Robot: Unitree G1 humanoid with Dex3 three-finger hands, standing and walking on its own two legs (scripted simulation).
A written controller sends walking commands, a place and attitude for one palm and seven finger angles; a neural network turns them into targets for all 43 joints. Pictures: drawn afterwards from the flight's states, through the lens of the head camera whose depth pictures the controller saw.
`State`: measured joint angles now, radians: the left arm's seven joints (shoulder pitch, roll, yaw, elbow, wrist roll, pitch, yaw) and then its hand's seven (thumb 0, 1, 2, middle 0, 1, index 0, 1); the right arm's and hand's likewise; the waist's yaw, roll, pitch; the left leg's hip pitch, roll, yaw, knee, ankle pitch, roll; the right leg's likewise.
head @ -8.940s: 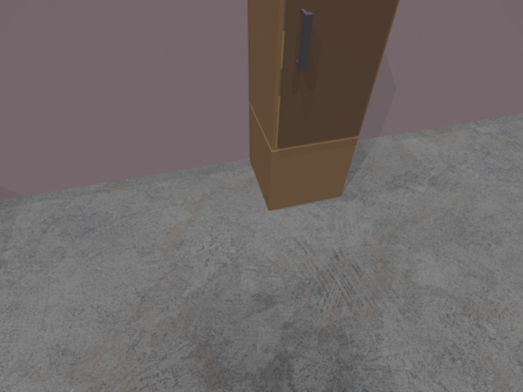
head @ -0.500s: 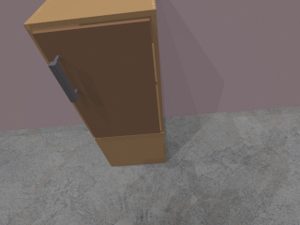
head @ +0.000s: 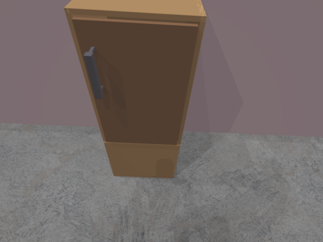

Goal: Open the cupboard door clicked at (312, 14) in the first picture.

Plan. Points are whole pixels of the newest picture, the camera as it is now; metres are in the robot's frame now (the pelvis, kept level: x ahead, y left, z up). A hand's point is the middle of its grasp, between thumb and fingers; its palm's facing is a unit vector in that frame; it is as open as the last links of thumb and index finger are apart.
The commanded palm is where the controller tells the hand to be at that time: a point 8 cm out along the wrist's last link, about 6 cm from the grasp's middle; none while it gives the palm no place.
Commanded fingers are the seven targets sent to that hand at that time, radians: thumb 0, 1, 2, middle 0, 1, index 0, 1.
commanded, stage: come to a stop and stand still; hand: left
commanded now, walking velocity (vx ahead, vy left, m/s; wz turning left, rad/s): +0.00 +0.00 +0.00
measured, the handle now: (95, 74) +0.58 +0.28 +0.08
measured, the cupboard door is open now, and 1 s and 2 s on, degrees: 0 0 0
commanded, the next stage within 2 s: look again from close up in 0.30 s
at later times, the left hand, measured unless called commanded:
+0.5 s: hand out of the picture +0.01 +0.19 -0.18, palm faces +0.00 -0.98 -0.21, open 7.3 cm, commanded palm none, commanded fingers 0.00 0.90 0.90 -0.20 -0.30 -0.20 -0.30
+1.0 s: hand out of the picture +0.00 +0.17 -0.17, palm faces +0.01 -0.98 -0.20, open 7.4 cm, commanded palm none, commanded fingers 0.00 0.90 0.90 -0.20 -0.30 -0.20 -0.30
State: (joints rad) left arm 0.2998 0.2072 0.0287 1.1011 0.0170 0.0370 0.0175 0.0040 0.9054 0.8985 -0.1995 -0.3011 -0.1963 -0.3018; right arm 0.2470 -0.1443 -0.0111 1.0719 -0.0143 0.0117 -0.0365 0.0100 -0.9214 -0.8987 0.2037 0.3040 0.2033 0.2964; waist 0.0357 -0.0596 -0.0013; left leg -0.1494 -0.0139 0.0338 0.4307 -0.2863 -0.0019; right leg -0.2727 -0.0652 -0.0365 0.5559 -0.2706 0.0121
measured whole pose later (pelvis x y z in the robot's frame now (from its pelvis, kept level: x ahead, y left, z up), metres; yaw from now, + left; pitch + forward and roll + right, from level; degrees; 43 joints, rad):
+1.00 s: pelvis +0.00 +0.00 +0.00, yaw -1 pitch -1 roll +1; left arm 0.28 0.14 -0.01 1.12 0.01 -0.01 0.03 0.00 0.91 0.90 -0.20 -0.30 -0.20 -0.30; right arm 0.30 -0.15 0.01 1.11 -0.01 -0.03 -0.03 0.01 -0.91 -0.90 0.20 0.30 0.20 0.30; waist 0.00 0.02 0.03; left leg -0.13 0.01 0.04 0.47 -0.32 -0.01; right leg -0.22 -0.04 -0.04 0.52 -0.28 0.01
